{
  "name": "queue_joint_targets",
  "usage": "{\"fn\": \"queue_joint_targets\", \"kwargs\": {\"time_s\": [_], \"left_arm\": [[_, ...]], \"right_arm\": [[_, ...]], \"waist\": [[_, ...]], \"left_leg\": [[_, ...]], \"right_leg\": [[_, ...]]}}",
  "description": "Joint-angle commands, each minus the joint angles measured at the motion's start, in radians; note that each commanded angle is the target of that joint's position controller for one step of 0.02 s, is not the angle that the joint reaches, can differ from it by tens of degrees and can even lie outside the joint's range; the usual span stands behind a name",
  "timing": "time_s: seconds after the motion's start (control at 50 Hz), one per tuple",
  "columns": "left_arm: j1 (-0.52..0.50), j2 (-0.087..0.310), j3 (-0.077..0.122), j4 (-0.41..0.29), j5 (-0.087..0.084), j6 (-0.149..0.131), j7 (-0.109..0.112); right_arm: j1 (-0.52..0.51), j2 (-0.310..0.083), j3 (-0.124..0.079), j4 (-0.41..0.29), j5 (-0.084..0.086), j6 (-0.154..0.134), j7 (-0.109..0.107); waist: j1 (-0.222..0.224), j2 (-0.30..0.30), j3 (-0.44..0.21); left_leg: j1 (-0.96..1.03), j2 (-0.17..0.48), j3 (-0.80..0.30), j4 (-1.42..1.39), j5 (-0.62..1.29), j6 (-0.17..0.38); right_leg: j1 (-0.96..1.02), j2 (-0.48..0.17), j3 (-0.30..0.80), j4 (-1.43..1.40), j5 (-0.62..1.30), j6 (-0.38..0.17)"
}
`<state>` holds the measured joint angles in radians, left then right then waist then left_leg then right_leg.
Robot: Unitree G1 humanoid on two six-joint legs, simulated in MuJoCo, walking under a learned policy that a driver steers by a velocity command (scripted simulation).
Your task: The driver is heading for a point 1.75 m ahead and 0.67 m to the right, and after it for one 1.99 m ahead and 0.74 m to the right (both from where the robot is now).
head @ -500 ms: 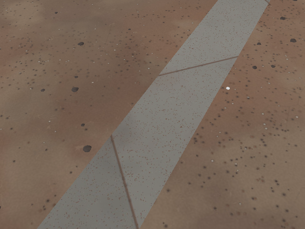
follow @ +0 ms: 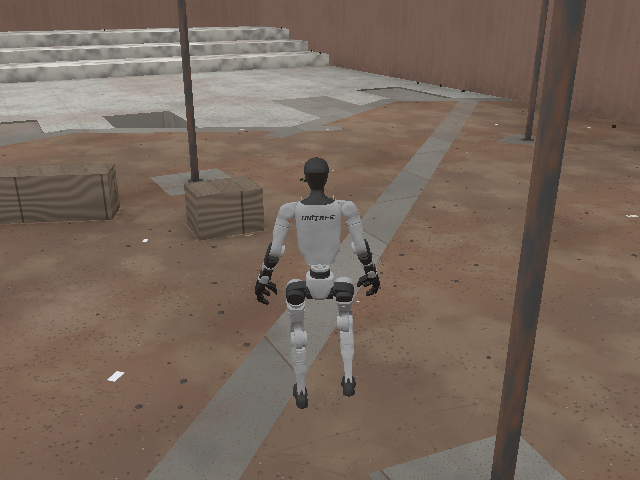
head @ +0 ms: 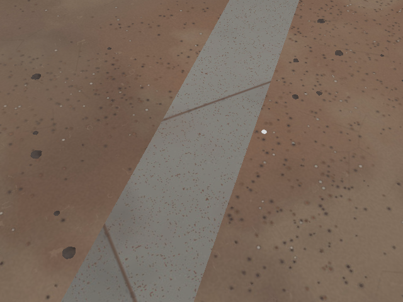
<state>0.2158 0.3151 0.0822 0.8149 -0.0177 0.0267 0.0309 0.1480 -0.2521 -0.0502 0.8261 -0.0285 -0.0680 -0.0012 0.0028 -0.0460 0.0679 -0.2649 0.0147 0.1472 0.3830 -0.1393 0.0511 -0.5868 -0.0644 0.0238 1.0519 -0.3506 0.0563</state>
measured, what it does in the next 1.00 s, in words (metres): steps on the spot, turning right: right foot, then left foot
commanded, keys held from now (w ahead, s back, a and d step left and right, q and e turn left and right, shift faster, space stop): e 0.84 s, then no key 0.16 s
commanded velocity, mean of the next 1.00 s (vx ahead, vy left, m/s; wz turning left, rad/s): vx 0.04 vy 0.00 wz -0.54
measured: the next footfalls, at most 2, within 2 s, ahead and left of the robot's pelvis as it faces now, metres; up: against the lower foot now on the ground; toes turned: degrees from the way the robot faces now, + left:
right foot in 0.24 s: +0.12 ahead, -0.14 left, +0.00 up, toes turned -12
left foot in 0.70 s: +0.19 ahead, +0.08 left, +0.00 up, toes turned -29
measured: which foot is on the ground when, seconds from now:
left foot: down 0.00-0.26, up 0.28-0.68, down 0.70-1.00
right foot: up 0.00-0.22, down 0.24-0.70, up 0.72-1.00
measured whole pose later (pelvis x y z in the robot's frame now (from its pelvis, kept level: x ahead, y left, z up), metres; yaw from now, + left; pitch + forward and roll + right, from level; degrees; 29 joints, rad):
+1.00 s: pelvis +0.09 -0.01 +0.00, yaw -33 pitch +1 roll +0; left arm 0.17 0.32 0.08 0.67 -0.01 0.06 0.02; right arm 0.14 -0.28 -0.06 0.83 0.00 0.02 -0.03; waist -0.03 -0.02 0.07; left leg -0.21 0.06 0.07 0.43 -0.23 0.00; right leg -0.41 -0.01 0.04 0.82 -0.41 0.08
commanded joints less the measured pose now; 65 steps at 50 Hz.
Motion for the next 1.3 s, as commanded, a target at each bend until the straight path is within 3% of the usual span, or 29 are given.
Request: {"fn": "queue_joint_targets", "kwargs": {"time_s": [0.02,0.18,0.22,0.24,0.26,0.28,0.3,0.32,0.34,0.36,0.42,0.48,0.6,0.66,0.68,0.7,0.72,0.74,0.76,0.8,0.9,1.0,1.06,1.08,1.1,1.12,1.14,1.2,1.3], "left_arm": [[0.071,0.035,0.013,-0.062,0.007,0.010,-0.005],[-0.066,0.059,0.026,-0.164,0.006,0.033,-0.052],[-0.039,0.061,0.033,-0.168,0.006,0.035,-0.056],[-0.003,0.090,0.046,-0.162,0.012,0.032,-0.048],[0.065,0.199,0.079,-0.158,0.014,0.028,-0.027],[0.072,0.295,0.093,-0.170,0.033,0.020,-0.018],[0.088,0.214,0.070,-0.176,0.037,-0.003,-0.029],[0.049,0.197,0.062,-0.177,0.033,-0.021,-0.031],[-0.003,0.177,0.060,-0.181,0.016,-0.030,-0.026],[-0.048,0.150,0.051,-0.189,0.001,-0.028,-0.019],[-0.078,0.149,0.046,-0.205,0.014,-0.018,-0.003],[-0.064,0.166,0.052,-0.203,0.009,-0.013,0.006],[-0.090,0.171,0.052,-0.210,0.010,0.003,0.001],[-0.124,0.162,0.045,-0.220,0.000,0.013,0.003],[-0.120,0.148,0.040,-0.222,-0.004,0.017,0.007],[-0.085,0.099,0.026,-0.226,0.003,0.018,0.008],[-0.061,0.085,0.026,-0.255,-0.004,0.011,0.007],[-0.045,0.176,0.050,-0.239,0.012,0.001,0.003],[-0.022,0.212,0.069,-0.213,0.001,0.004,-0.002],[0.002,0.170,0.065,-0.182,0.005,0.022,0.002],[-0.102,0.080,0.026,-0.238,-0.002,0.021,-0.008],[-0.084,0.080,0.011,-0.235,0.005,0.021,-0.018],[0.002,0.081,0.015,-0.188,0.010,0.023,-0.024],[0.012,0.117,0.021,-0.189,0.012,0.024,-0.018],[0.017,0.198,0.031,-0.207,0.023,0.029,-0.002],[-0.011,0.138,0.009,-0.207,0.049,0.012,-0.014],[-0.044,0.109,0.001,-0.204,0.053,-0.008,-0.024],[-0.109,0.107,-0.001,-0.171,0.033,-0.039,-0.022],[-0.130,0.071,-0.012,-0.123,0.031,-0.033,-0.016]], "right_arm": [[-0.081,-0.154,-0.037,-0.057,0.005,-0.005,-0.024],[-0.058,-0.219,-0.062,-0.022,0.043,0.055,-0.024],[-0.070,-0.218,-0.065,-0.018,0.060,0.064,-0.023],[-0.024,-0.198,-0.063,0.003,0.059,0.066,-0.020],[0.000,-0.163,-0.055,-0.003,0.029,0.063,-0.016],[-0.041,-0.116,-0.036,-0.060,-0.005,0.058,-0.014],[-0.106,-0.149,-0.045,-0.057,0.001,0.058,-0.011],[-0.123,-0.155,-0.048,-0.064,0.032,0.060,-0.010],[-0.109,-0.145,-0.048,-0.048,0.038,0.062,-0.019],[-0.113,-0.165,-0.055,-0.045,0.027,0.064,-0.029],[-0.084,-0.153,-0.056,-0.037,0.028,0.067,-0.034],[-0.099,-0.129,-0.046,-0.038,0.030,0.066,-0.034],[-0.097,-0.148,-0.048,-0.041,0.038,0.058,-0.017],[-0.028,-0.152,-0.053,-0.026,0.038,0.042,-0.002],[0.010,-0.170,-0.061,-0.014,0.033,0.039,0.000],[0.043,-0.241,-0.077,-0.014,0.015,0.043,-0.006],[0.004,-0.310,-0.087,-0.018,-0.010,0.052,-0.011],[-0.034,-0.251,-0.072,-0.051,-0.022,0.047,-0.015],[-0.094,-0.196,-0.056,-0.070,-0.012,0.046,-0.022],[-0.133,-0.160,-0.046,-0.079,0.020,0.050,-0.032],[-0.015,-0.191,-0.049,-0.052,0.018,0.071,-0.045],[-0.026,-0.243,-0.061,-0.044,0.038,0.077,-0.018],[-0.026,-0.213,-0.045,-0.020,0.060,0.076,-0.011],[0.024,-0.170,-0.029,-0.002,0.044,0.066,-0.004],[0.048,-0.097,-0.003,-0.020,-0.013,0.053,0.009],[-0.027,-0.124,-0.012,-0.038,0.010,0.056,-0.003],[-0.045,-0.180,-0.027,-0.036,0.026,0.064,-0.011],[-0.007,-0.185,-0.042,0.002,0.026,0.087,-0.027],[-0.005,-0.123,-0.021,0.017,0.033,0.083,-0.024]], "waist": [[0.032,0.150,-0.132],[-0.011,0.144,-0.103],[0.019,0.137,-0.109],[0.030,0.094,-0.130],[0.034,-0.089,-0.178],[0.019,-0.312,-0.210],[0.075,-0.130,-0.294],[0.055,-0.086,-0.259],[0.027,-0.035,-0.223],[0.012,-0.026,-0.193],[-0.019,-0.066,-0.201],[-0.003,-0.069,-0.203],[0.013,-0.119,-0.172],[-0.028,-0.122,-0.172],[-0.042,-0.099,-0.174],[-0.023,0.057,-0.193],[0.026,0.335,-0.135],[0.012,0.279,-0.132],[0.035,0.210,-0.116],[0.035,0.182,-0.082],[-0.047,0.203,-0.103],[-0.048,0.236,-0.126],[0.006,0.200,-0.121],[-0.003,0.117,-0.154],[-0.044,-0.155,-0.213],[0.006,-0.184,-0.203],[0.009,-0.124,-0.158],[-0.015,-0.112,-0.105],[-0.008,-0.095,-0.121]], "left_leg": [[0.045,0.276,-0.084,-0.162,0.381,0.178],[0.191,0.338,-0.051,-0.063,0.304,0.142],[0.197,0.320,-0.023,0.038,0.317,0.089],[0.167,0.273,0.012,0.144,0.291,0.034],[0.009,0.175,0.080,0.389,0.120,-0.049],[-0.326,-0.003,0.052,0.669,-0.503,-0.140],[-0.361,-0.004,-0.153,0.821,-0.572,-0.130],[-0.391,0.010,-0.184,0.847,-0.498,-0.111],[-0.403,0.029,-0.198,0.809,-0.419,-0.102],[-0.407,0.038,-0.206,0.760,-0.357,-0.103],[-0.306,0.006,-0.203,0.669,-0.266,-0.117],[-0.258,-0.013,-0.214,0.510,-0.233,-0.134],[-0.133,-0.044,-0.225,0.310,-0.215,-0.125],[-0.017,-0.051,-0.210,0.087,-0.114,-0.094],[0.073,-0.016,-0.219,-0.016,-0.015,-0.073],[0.190,0.174,-0.384,-0.071,0.030,-0.005],[0.175,0.359,-0.633,-0.119,0.182,0.161],[0.115,0.422,-0.660,-0.119,0.211,0.245],[0.092,0.360,-0.542,-0.100,0.200,0.210],[0.117,0.255,-0.387,-0.081,0.139,0.134],[0.236,0.244,-0.284,-0.073,0.258,0.171],[0.187,0.265,-0.251,-0.041,0.327,0.171],[0.110,0.230,-0.219,0.042,0.269,0.099],[0.025,0.190,-0.177,0.106,0.145,0.021],[-0.133,0.091,-0.081,0.299,-0.250,-0.078],[-0.152,0.053,-0.136,0.386,-0.477,-0.112],[-0.157,0.064,-0.161,0.480,-0.483,-0.126],[-0.174,0.070,-0.190,0.539,-0.373,-0.140],[-0.046,0.052,-0.159,0.338,-0.276,-0.142]], "right_leg": [[0.090,-0.044,0.012,-0.103,0.135,0.001],[0.130,-0.015,-0.067,-0.358,0.060,-0.053],[0.215,0.017,-0.100,-0.505,0.134,-0.088],[0.317,0.037,-0.079,-0.603,0.276,-0.121],[0.505,-0.080,0.112,-0.646,0.685,-0.187],[0.665,-0.312,0.470,-0.650,0.934,-0.409],[0.666,-0.309,0.462,-0.660,0.882,-0.447],[0.632,-0.266,0.371,-0.669,0.816,-0.405],[0.594,-0.213,0.313,-0.672,0.703,-0.348],[0.556,-0.192,0.294,-0.685,0.636,-0.315],[0.474,-0.146,0.263,-0.701,0.619,-0.304],[0.463,-0.132,0.282,-0.696,0.545,-0.299],[0.386,-0.107,0.390,-0.694,0.352,-0.279],[0.373,-0.071,0.430,-0.637,0.359,-0.236],[0.328,-0.034,0.411,-0.598,0.297,-0.196],[0.206,0.050,0.316,-0.429,0.079,-0.138],[0.000,0.215,0.120,-0.237,-0.257,-0.082],[-0.001,0.140,0.144,-0.005,-0.280,-0.044],[0.008,0.122,0.143,0.080,-0.207,-0.033],[-0.032,0.107,0.115,0.153,-0.092,0.001],[-0.017,0.069,0.042,-0.049,-0.053,0.041],[0.215,0.066,-0.038,-0.348,-0.054,0.015],[0.433,0.087,-0.061,-0.701,0.209,-0.050],[0.577,0.014,0.040,-0.730,0.378,-0.081],[0.707,-0.216,0.289,-0.670,0.768,-0.167],[0.554,-0.297,0.350,-0.695,0.701,-0.325],[0.508,-0.256,0.317,-0.721,0.608,-0.343],[0.466,-0.175,0.223,-0.724,0.557,-0.271],[0.442,-0.128,0.162,-0.702,0.539,-0.264]]}}
Keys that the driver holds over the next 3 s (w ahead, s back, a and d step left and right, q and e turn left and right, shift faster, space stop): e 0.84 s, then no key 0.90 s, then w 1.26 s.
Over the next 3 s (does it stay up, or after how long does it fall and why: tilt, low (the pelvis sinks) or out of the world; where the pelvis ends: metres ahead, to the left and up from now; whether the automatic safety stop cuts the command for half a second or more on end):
stays up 0.55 -0.36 -0.02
